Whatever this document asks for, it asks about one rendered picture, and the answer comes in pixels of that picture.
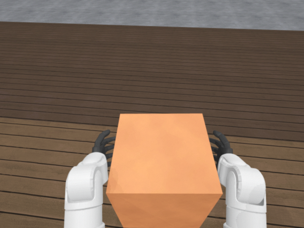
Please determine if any carton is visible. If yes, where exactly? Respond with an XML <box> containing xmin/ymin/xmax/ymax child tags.
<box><xmin>106</xmin><ymin>114</ymin><xmax>223</xmax><ymax>228</ymax></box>

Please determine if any robot left hand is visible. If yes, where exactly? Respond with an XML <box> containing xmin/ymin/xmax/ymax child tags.
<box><xmin>92</xmin><ymin>130</ymin><xmax>116</xmax><ymax>167</ymax></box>

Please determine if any robot left forearm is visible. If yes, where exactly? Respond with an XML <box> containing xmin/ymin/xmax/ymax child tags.
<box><xmin>64</xmin><ymin>152</ymin><xmax>108</xmax><ymax>228</ymax></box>

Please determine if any robot right hand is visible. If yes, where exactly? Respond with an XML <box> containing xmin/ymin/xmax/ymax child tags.
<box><xmin>209</xmin><ymin>130</ymin><xmax>233</xmax><ymax>169</ymax></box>

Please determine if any robot right forearm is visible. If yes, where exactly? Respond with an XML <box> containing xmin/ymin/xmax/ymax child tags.
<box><xmin>217</xmin><ymin>153</ymin><xmax>266</xmax><ymax>228</ymax></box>

